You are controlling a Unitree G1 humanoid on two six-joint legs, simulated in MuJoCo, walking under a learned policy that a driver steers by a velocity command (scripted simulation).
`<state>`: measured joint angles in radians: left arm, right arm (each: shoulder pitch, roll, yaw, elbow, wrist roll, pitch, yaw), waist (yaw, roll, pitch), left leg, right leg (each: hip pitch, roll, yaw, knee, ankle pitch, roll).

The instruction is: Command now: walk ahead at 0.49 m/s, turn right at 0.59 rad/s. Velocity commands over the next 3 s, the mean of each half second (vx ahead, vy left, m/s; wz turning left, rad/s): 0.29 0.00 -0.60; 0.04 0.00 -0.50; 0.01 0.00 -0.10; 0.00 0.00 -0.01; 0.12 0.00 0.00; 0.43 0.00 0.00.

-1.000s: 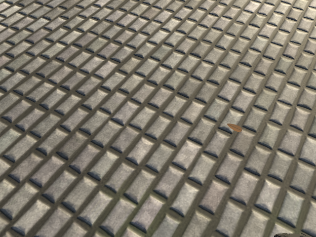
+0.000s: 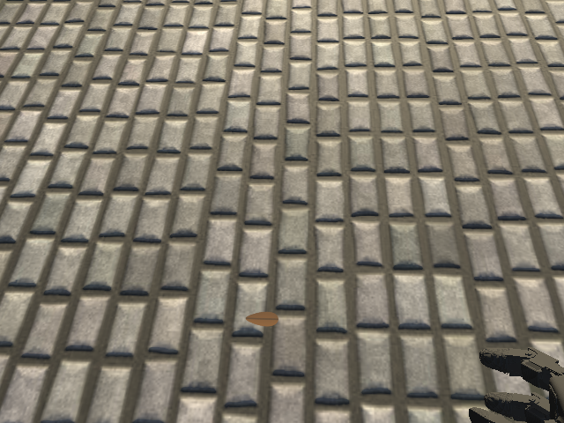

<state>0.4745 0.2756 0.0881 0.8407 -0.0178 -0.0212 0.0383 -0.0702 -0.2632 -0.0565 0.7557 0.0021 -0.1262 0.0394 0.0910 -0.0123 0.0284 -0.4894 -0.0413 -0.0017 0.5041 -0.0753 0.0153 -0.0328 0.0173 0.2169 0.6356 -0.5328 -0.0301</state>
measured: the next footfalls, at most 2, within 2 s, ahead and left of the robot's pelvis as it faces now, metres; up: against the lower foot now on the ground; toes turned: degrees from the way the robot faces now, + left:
right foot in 0.42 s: +0.34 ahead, -0.16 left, +0.00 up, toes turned -16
left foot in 0.86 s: +0.41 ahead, +0.06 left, +0.00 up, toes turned -34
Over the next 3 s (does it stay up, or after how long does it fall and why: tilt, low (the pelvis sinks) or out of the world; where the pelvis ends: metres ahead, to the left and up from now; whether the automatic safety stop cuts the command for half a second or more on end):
stays up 0.54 -0.22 0.01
